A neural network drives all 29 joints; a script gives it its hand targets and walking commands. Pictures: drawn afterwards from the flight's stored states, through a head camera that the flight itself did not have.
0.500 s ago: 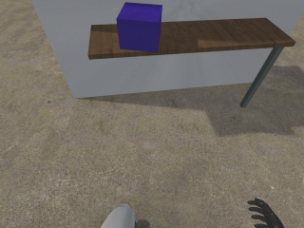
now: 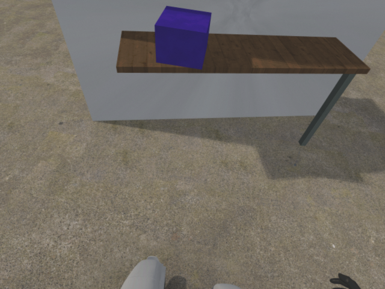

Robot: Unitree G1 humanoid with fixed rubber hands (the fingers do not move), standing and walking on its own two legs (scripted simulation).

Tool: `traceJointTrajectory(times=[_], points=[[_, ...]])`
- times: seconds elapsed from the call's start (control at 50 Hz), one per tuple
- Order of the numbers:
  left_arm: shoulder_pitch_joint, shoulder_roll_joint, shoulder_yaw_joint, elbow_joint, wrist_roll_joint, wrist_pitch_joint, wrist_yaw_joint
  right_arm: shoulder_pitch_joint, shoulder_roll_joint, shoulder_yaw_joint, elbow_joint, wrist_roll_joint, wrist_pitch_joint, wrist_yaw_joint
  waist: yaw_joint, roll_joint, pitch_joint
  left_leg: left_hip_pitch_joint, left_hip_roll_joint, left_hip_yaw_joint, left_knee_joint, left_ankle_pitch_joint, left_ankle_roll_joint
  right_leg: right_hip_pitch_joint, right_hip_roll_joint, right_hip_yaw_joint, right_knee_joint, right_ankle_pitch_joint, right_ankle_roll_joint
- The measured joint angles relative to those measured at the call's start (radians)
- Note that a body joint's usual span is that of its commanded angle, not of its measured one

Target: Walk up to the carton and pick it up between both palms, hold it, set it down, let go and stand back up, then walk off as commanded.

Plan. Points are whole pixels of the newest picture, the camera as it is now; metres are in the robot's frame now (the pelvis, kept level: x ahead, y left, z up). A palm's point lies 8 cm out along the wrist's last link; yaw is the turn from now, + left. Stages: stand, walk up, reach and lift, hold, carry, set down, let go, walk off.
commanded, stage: walk up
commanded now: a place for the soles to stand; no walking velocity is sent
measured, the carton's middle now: (184, 37) +1.11 +0.04 -0.02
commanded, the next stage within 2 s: none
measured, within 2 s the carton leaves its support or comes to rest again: neither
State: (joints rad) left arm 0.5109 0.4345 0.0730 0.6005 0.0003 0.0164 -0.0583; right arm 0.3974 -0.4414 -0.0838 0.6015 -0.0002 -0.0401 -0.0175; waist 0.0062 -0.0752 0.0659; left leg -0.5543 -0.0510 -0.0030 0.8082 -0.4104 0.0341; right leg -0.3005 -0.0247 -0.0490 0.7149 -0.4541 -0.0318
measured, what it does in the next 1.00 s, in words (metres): walks ahead: left foot, then right foot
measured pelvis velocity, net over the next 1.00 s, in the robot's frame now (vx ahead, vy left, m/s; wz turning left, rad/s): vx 0.12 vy -0.08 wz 0.02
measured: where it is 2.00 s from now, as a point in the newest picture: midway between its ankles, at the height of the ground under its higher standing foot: outside the picture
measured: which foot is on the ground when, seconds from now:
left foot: up 0.00-0.26, down 0.28-0.78, up 0.80-1.00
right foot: down 0.00-0.28, up 0.30-0.74, down 0.76-1.00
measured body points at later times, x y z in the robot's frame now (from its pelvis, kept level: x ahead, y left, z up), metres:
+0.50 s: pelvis +0.04 +0.02 +0.00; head +0.02 +0.08 +0.45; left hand +0.14 +0.33 -0.11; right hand +0.11 -0.32 -0.02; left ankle +0.07 +0.13 -0.72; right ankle +0.09 -0.10 -0.66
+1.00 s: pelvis +0.12 -0.08 +0.00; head +0.15 -0.10 +0.45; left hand +0.20 +0.25 -0.07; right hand +0.20 -0.40 -0.10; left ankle +0.15 +0.08 -0.65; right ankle +0.16 -0.16 -0.72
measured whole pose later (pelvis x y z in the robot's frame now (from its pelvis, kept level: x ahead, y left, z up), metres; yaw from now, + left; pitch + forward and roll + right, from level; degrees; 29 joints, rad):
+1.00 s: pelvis +0.12 -0.08 +0.00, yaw +1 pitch -1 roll +3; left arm 0.36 0.45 0.07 0.60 0.00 -0.02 -0.03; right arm 0.43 -0.44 -0.06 0.61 0.00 -0.07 -0.03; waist 0.02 -0.01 0.07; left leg -0.58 0.00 -0.01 1.14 -0.38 0.01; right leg -0.39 -0.05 -0.07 0.73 -0.33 -0.05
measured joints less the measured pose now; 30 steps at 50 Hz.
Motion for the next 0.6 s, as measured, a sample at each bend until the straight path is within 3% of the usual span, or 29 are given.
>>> traceJointTrajectory(times=[0.06,0.12,0.24,0.28,0.34,0.4,0.6], points=[[0.021,0.000,0.000,-0.001,0.000,0.001,0.001,-0.001,0.000,0.004,-0.001,0.000,0.002,0.000,0.015,0.010,-0.007,-0.056,-0.006,-0.001,0.201,0.017,-0.017,0.037,-0.002,-0.010,-0.044,0.001,-0.003],[0.004,-0.001,0.000,-0.001,0.000,0.001,0.001,0.000,-0.001,0.004,-0.002,0.000,-0.001,0.008,0.014,0.013,-0.024,-0.054,-0.003,-0.003,0.236,0.041,-0.018,0.052,-0.011,-0.011,-0.091,0.013,-0.003],[-0.103,-0.001,-0.001,-0.002,0.000,0.001,0.001,0.012,-0.001,0.004,-0.002,0.000,-0.010,0.019,0.013,0.018,-0.027,0.128,0.039,-0.004,-0.015,0.040,-0.018,0.051,-0.019,-0.026,-0.081,0.085,-0.009],[-0.139,0.000,0.000,-0.001,0.000,0.001,0.001,0.038,-0.007,0.002,-0.002,0.000,-0.027,0.017,0.012,0.015,-0.024,0.228,0.039,-0.003,-0.114,0.054,-0.014,0.040,-0.026,-0.029,0.000,0.034,-0.009],[-0.181,0.000,0.000,0.000,0.000,0.006,0.001,0.088,0.003,0.005,0.006,0.000,-0.038,0.002,0.012,-0.016,-0.016,0.243,0.016,-0.001,-0.053,0.086,0.000,-0.017,-0.030,-0.013,0.240,-0.011,-0.009],[-0.193,0.004,-0.001,-0.001,0.000,0.007,-0.002,0.105,0.007,0.011,0.011,0.000,-0.047,-0.008,0.012,-0.045,-0.016,0.289,0.017,-0.001,-0.094,0.077,0.005,-0.086,-0.026,-0.010,0.356,0.002,-0.009],[-0.184,0.012,0.000,-0.001,0.000,0.015,-0.015,0.106,0.006,0.008,0.011,0.000,-0.075,-0.016,0.013,-0.078,-0.010,0.328,0.030,0.000,-0.168,0.072,-0.004,-0.166,-0.079,0.020,0.341,0.095,-0.009]])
